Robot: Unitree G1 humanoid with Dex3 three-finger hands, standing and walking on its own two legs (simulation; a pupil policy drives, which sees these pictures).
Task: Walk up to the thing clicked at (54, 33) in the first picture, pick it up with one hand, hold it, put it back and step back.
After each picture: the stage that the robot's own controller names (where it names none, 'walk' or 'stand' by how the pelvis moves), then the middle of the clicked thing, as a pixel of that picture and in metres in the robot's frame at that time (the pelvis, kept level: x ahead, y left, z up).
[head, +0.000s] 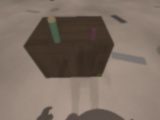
stand; (54, 31) +0.77 +0.40 +0.07
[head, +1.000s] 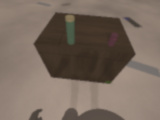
walk; (70, 31) +0.71 +0.21 +0.09
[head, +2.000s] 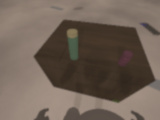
stand; (73, 46) +0.52 +0.17 +0.09
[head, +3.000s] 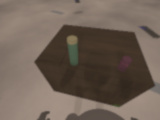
stand; (73, 52) +0.50 +0.17 +0.07
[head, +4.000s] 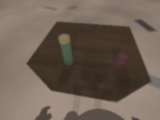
stand; (66, 51) +0.47 +0.21 +0.07
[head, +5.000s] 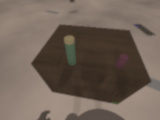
stand; (70, 52) +0.49 +0.18 +0.07
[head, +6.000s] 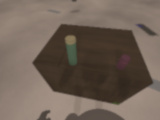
stand; (71, 52) +0.49 +0.17 +0.07
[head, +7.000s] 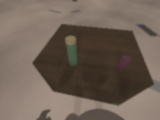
stand; (72, 52) +0.49 +0.17 +0.07
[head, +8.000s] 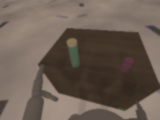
rise first; (74, 54) +0.48 +0.18 +0.07
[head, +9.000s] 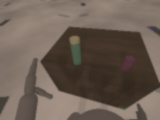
go down; (76, 51) +0.51 +0.18 +0.07
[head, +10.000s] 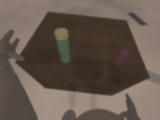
go down; (63, 48) +0.47 +0.17 +0.09
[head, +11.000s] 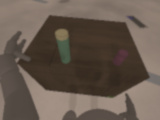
go down; (64, 48) +0.48 +0.17 +0.10
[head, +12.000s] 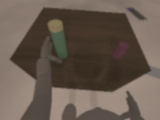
close in; (59, 42) +0.49 +0.19 +0.13
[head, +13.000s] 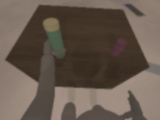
lift; (56, 41) +0.48 +0.19 +0.13
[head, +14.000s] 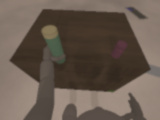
lift; (56, 47) +0.45 +0.20 +0.13
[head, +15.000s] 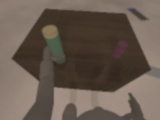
lift; (56, 47) +0.45 +0.20 +0.13
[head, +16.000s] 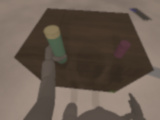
lift; (57, 47) +0.44 +0.20 +0.13
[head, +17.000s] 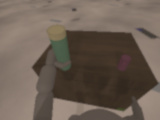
lift; (61, 52) +0.32 +0.17 +0.26
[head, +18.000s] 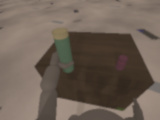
hold; (64, 53) +0.34 +0.16 +0.24
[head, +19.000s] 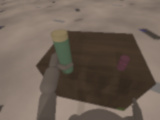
hold; (64, 54) +0.33 +0.17 +0.23
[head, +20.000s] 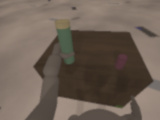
crouch; (66, 44) +0.40 +0.16 +0.25
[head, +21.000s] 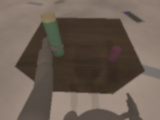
lower; (54, 37) +0.50 +0.20 +0.18
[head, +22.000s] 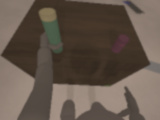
lower; (53, 34) +0.51 +0.20 +0.14
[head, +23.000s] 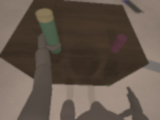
lower; (51, 35) +0.51 +0.20 +0.14
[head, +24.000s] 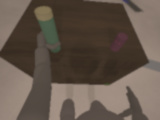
lower; (50, 33) +0.51 +0.20 +0.15
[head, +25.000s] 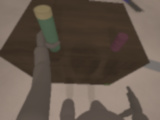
lower; (50, 33) +0.52 +0.21 +0.15
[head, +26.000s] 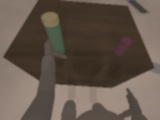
withdraw; (56, 38) +0.49 +0.19 +0.14
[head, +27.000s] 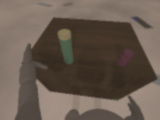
sink last; (67, 49) +0.47 +0.17 +0.11
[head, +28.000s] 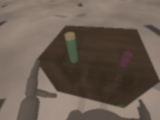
stand; (72, 49) +0.51 +0.19 +0.11
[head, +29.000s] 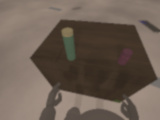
stand; (69, 46) +0.51 +0.19 +0.11
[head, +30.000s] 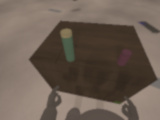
stand; (68, 47) +0.50 +0.19 +0.12
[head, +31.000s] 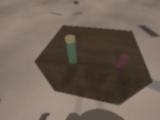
stand; (71, 51) +0.51 +0.18 +0.07
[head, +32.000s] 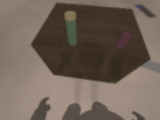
walk; (71, 30) +0.62 +0.17 +0.09
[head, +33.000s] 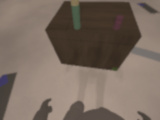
walk; (76, 16) +0.88 +0.20 +0.09
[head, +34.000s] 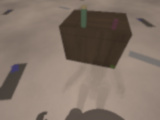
stand; (83, 17) +1.16 +0.18 +0.09
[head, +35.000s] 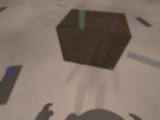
stand; (81, 18) +1.10 +0.17 +0.07
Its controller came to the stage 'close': yes
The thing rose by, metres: 0.19
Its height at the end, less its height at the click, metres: +0.00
